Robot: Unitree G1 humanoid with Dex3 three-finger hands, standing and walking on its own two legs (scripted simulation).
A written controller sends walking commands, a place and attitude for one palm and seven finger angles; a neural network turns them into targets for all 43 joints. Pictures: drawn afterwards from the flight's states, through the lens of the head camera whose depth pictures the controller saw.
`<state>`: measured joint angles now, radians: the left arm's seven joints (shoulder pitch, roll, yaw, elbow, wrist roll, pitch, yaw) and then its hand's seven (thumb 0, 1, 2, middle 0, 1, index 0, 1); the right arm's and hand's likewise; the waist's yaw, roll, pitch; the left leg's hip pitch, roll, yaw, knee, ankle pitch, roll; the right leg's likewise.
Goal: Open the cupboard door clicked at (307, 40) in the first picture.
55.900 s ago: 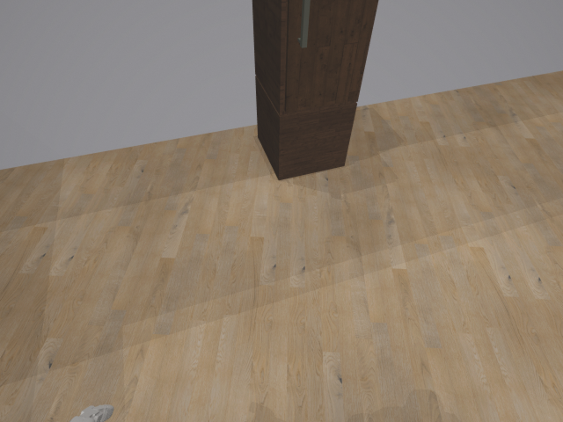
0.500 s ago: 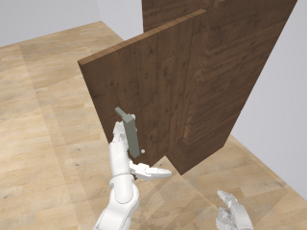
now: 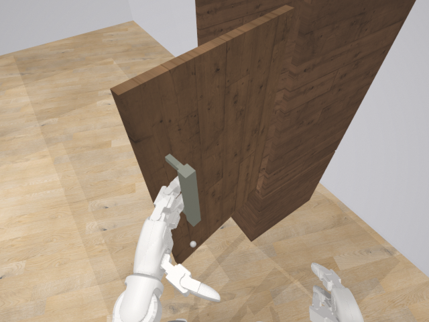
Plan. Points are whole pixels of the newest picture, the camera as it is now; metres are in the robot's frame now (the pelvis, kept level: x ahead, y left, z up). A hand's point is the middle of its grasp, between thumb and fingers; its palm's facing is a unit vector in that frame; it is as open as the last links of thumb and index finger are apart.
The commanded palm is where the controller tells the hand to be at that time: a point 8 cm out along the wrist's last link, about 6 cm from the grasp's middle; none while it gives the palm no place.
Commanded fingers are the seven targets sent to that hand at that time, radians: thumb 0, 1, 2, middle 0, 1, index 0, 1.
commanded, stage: slide the hand sideways off the handle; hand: left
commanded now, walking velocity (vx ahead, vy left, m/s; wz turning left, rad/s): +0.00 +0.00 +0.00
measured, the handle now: (183, 192) +0.33 +0.07 +0.08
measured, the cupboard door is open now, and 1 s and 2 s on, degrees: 100 100 100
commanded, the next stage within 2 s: draw the hand back to the body in 0.70 s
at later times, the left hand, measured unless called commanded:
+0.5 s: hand (160, 272) +0.19 +0.09 +0.07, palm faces -0.08 -1.00 -0.01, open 16.3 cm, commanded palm +0.16 +0.15 +0.08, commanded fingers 0.00 -0.50 0.30 -0.15 -0.30 -0.15 -0.30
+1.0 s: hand (133, 278) +0.18 +0.12 +0.09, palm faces -0.07 -1.00 -0.06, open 16.3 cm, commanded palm +0.15 +0.19 +0.10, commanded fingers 0.00 -0.50 0.30 -0.15 -0.30 -0.15 -0.30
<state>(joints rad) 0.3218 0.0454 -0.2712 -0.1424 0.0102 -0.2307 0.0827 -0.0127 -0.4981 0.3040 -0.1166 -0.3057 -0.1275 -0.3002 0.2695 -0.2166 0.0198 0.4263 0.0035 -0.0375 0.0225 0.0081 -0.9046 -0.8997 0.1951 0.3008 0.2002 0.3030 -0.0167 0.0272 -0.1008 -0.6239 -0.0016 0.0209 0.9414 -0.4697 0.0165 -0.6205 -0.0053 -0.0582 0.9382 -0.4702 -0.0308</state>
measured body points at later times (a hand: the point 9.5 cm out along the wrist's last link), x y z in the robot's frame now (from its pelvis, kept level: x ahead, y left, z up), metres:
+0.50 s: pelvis +0.01 +0.00 -0.01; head +0.05 -0.01 +0.44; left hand +0.19 +0.15 +0.08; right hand +0.20 -0.22 -0.08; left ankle +0.00 +0.11 -0.69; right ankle +0.00 -0.10 -0.69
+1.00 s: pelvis +0.00 +0.00 -0.01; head +0.02 -0.01 +0.44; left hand +0.18 +0.18 +0.10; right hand +0.18 -0.22 -0.07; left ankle +0.00 +0.11 -0.69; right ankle +0.00 -0.10 -0.69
